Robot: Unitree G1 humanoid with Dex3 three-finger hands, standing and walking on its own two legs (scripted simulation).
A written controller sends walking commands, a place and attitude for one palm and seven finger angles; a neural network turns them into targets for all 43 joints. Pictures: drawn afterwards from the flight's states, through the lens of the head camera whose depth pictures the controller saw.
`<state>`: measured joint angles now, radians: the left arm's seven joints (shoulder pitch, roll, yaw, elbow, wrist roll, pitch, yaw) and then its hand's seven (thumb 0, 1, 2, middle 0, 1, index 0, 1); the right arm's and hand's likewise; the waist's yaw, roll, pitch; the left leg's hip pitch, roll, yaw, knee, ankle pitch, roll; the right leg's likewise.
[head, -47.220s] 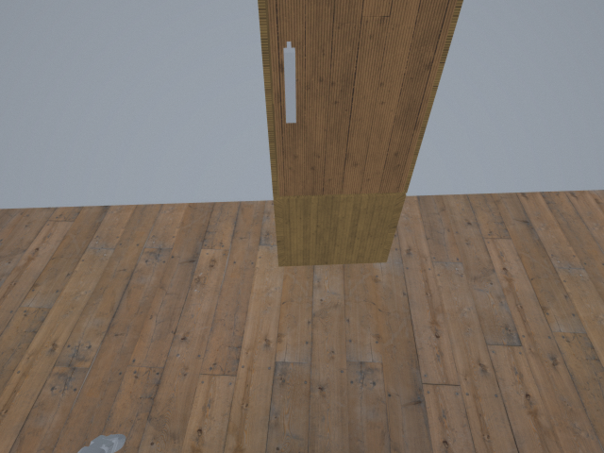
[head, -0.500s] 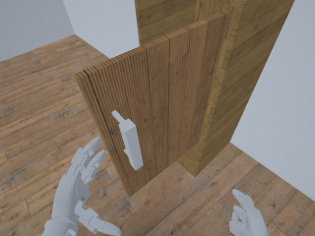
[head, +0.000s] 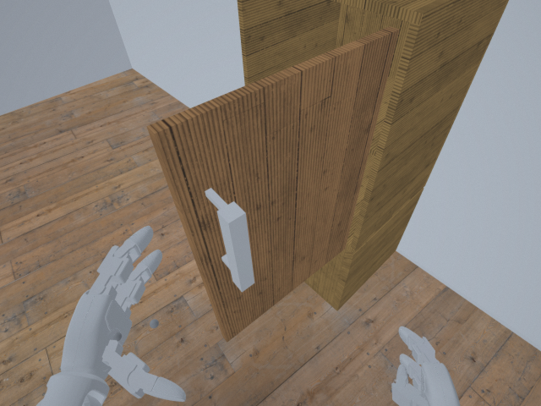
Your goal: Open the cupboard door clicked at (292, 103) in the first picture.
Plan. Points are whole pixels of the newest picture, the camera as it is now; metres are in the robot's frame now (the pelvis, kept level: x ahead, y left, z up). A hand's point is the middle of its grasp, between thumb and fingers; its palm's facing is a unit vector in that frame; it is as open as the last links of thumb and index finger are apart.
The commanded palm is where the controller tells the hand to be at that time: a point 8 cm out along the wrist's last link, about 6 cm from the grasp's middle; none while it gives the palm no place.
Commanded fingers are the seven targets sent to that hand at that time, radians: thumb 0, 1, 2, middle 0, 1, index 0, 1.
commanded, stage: draw the hand back to the body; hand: left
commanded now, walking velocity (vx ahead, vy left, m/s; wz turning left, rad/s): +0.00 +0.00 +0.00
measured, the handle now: (229, 241) +0.33 +0.09 +0.09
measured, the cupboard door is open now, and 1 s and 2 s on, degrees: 86 86 86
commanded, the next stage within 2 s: step back with the hand held close in 1.30 s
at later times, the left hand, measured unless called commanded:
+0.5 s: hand (82, 308) +0.19 +0.22 +0.15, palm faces +0.27 -0.90 -0.34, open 14.1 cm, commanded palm +0.15 +0.27 +0.17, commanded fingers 0.00 0.20 0.60 -0.17 -0.30 -0.17 -0.30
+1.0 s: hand (18, 261) +0.21 +0.28 +0.20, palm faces +0.44 -0.80 -0.40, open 8.3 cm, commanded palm +0.16 +0.31 +0.21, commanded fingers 0.00 0.90 0.90 -0.20 -0.30 -0.20 -0.30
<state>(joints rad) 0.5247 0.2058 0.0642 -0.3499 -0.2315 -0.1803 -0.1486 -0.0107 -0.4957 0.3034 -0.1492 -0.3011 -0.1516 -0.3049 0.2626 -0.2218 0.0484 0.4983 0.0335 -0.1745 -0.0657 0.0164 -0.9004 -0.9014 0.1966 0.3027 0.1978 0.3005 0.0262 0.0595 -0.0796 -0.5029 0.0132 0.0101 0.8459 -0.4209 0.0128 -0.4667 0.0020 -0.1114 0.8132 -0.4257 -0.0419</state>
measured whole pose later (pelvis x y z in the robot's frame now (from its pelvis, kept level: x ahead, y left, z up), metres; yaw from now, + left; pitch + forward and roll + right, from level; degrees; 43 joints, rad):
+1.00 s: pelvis +0.02 +0.02 +0.04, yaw -1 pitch -4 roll -1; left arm 0.46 0.34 0.33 -0.39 -0.06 -0.09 0.12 0.01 0.73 0.83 -0.20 -0.30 -0.20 -0.31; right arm 0.18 -0.23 0.02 0.65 -0.01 -0.09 -0.07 0.02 -0.90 -0.90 0.20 0.30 0.20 0.30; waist 0.08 0.06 0.04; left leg -0.08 -0.01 0.05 0.40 -0.25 0.03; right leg -0.05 0.00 -0.07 0.36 -0.23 -0.01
